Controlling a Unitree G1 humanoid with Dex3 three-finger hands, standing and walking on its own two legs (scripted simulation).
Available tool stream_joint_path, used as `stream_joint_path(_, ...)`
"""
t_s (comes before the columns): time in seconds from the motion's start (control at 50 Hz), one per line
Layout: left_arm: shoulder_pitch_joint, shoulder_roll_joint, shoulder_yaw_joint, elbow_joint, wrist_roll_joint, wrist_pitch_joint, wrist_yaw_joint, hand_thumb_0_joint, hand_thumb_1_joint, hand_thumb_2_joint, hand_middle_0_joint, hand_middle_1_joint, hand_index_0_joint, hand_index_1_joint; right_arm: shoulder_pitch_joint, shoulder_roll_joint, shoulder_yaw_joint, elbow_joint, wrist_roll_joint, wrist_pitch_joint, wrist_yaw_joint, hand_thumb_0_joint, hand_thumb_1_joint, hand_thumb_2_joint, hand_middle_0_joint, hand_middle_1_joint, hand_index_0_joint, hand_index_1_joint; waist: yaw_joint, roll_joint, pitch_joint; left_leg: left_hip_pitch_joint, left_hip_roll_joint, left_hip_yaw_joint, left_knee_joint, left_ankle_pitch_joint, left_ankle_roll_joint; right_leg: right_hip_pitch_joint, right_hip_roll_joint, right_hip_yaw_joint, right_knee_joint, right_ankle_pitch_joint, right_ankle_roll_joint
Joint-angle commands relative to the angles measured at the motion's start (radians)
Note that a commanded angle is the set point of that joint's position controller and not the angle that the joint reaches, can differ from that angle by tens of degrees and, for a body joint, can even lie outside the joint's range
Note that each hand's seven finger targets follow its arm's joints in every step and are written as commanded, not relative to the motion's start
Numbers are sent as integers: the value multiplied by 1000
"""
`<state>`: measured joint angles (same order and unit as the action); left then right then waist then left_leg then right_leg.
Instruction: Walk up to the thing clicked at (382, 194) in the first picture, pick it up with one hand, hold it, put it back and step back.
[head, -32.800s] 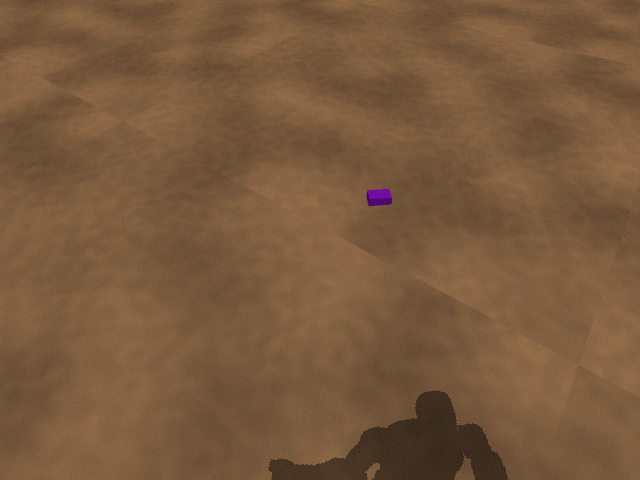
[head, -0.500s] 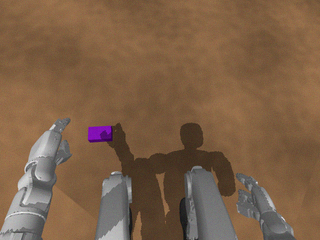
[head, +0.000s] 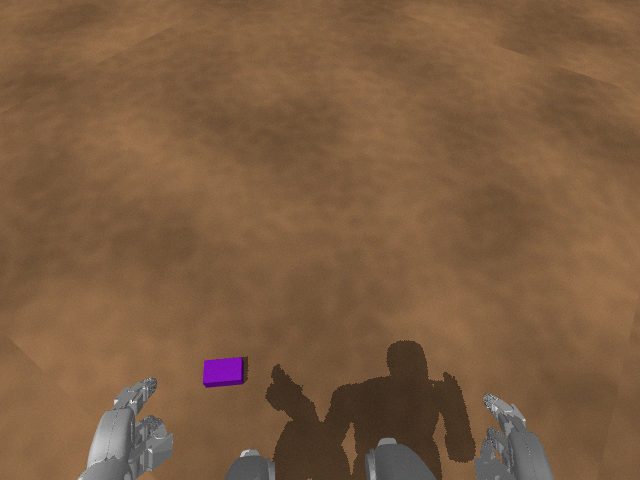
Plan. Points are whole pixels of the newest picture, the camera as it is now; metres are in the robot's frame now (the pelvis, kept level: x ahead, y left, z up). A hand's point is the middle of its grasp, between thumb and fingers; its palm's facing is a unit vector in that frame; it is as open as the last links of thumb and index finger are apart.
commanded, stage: home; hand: left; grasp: from above
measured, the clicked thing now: (224, 372) +0.49 +0.23 -0.65
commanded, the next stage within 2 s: none
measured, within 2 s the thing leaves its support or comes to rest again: neither
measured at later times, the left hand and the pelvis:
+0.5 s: hand (143, 473) +0.18 +0.19 -0.01, palm faces +0.08 -0.98 -0.20, open 7.4 cm; pelvis +0.02 +0.00 +0.04, yaw +1 degrees
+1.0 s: hand (149, 474) +0.18 +0.18 +0.00, palm faces +0.07 -0.98 -0.20, open 7.4 cm; pelvis +0.02 +0.00 +0.04, yaw +1 degrees
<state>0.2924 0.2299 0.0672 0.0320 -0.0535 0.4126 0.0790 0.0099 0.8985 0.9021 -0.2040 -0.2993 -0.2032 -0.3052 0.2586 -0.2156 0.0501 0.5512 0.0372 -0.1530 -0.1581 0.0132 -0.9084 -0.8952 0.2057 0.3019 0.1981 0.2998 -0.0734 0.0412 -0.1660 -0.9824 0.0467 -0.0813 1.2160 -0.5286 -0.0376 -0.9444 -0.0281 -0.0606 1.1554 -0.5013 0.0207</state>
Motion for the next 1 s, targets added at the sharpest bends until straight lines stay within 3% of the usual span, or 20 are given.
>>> stream_joint_path(0.0, 81, 103, 56, -274, -15, -15, 5, 0, 900, 900, -200, -301, -200, -301, -26, -108, -54, -173, -7, -78, -38, 0, -901, -899, 199, 299, 199, 299, 24, 27, -201, 277, -47, 39, -269, 214, 47, 286, 39, 12, -286, 211, -20)
stream_joint_path(0.04, 136, 97, 47, -301, -13, -2, -2, 0, 900, 900, -200, -301, -200, -301, -19, -107, -55, -176, -10, -88, -44, 0, -901, -899, 199, 299, 200, 299, 26, 21, -173, 302, -52, 50, -285, 250, 50, 316, 39, 9, -316, 245, -18)
stream_joint_path(0.12, 188, 76, 26, -330, -11, 9, -22, 0, 900, 900, -200, -301, -200, -301, -18, -107, -58, -177, -18, -107, -49, 0, -902, -899, 199, 299, 199, 299, 25, 3, -100, 331, -49, 42, -340, 232, 50, 323, 46, -9, -355, 215, -18)
stream_joint_path(0.22, 189, 82, 25, -360, -4, 9, -44, 0, 900, 900, -200, -300, -200, -300, -28, -117, -68, -183, -26, -130, -48, 0, -901, -899, 200, 299, 200, 299, 17, -3, -52, 356, -48, 48, -370, 224, 50, 327, 47, -21, -374, 200, -15)
stream_joint_path(0.26, 179, 82, 24, -355, 0, 5, -51, 0, 900, 900, -200, -300, -200, -300, -32, -119, -69, -177, -28, -140, -47, 0, -901, -899, 200, 299, 200, 299, 9, -16, -55, 369, -47, 45, -376, 223, 50, 327, 48, -24, -373, 199, -15)
stream_joint_path(0.36, 171, 86, 24, -347, 7, -3, -59, 0, 900, 900, -200, -300, -200, -299, -33, -125, -72, -169, -33, -155, -43, 0, -900, -900, 200, 299, 200, 299, 21, 2, -76, 395, -49, 47, -371, 266, 48, 346, 43, -21, -362, 238, -16)
stream_joint_path(0.5, 167, 98, 31, -360, 15, -2, -54, 0, 900, 900, -200, -299, -200, -299, -48, -125, -70, -166, -35, -161, -40, 0, -900, -900, 200, 300, 200, 300, 30, 25, -81, 397, -48, 42, -381, 252, 45, 352, 42, -21, -364, 226, -17)
stream_joint_path(0.6, 167, 90, 25, -346, 10, -3, -55, 0, 900, 900, -200, -299, -200, -299, -50, -125, -68, -159, -36, -162, -39, 0, -900, -900, 200, 300, 200, 300, 30, 26, -55, 385, -43, 32, -396, 215, 43, 342, 46, -24, -368, 190, -18)
stream_joint_path(0.7, 184, 88, 23, -347, 7, -3, -53, 0, 900, 900, -200, -300, -200, -299, -47, -125, -69, -158, -35, -164, -41, 0, -900, -900, 200, 300, 200, 300, 35, 18, -83, 392, -43, 34, -387, 257, 42, 357, 47, -22, -360, 222, -19)
stream_joint_path(0.9, 169, 93, 35, -340, 5, -3, -55, 0, 900, 900, -200, -299, -200, -299, -51, -121, -68, -157, -33, -171, -46, 0, -900, -900, 200, 300, 200, 300, 38, -13, -53, 358, -48, 45, -392, 156, 49, 346, 41, -15, -391, 141, -12)
stream_joint_path(0.98, 172, 106, 44, -359, 6, -4, -53, 0, 900, 900, -200, -299, -200, -299, -44, -122, -72, -155, -33, -171, -48, 0, -900, -900, 200, 300, 200, 300, 37, -4, -81, 374, -50, 55, -374, 205, 50, 360, 37, -9, -386, 188, -12)
